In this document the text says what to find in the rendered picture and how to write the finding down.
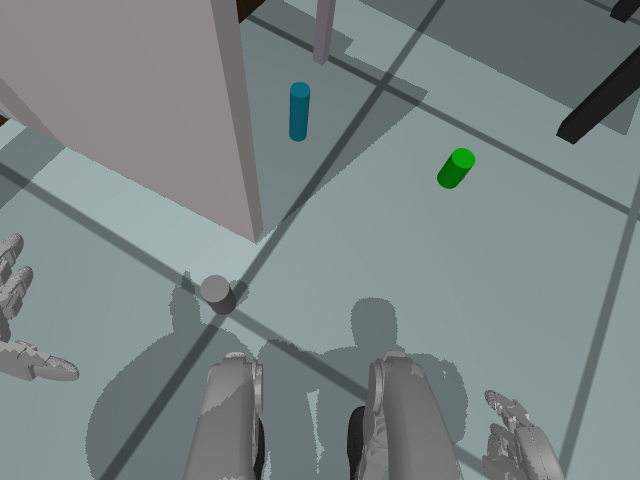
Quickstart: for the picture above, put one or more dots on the right robot foot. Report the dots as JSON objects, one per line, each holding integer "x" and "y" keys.
{"x": 355, "y": 441}

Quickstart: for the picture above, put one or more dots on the chair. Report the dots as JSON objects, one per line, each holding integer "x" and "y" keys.
{"x": 323, "y": 27}

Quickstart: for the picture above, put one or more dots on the right robot hand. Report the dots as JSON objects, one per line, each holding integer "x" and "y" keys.
{"x": 530, "y": 454}

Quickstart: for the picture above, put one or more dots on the left robot hand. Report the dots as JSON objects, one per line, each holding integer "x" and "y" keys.
{"x": 18, "y": 358}

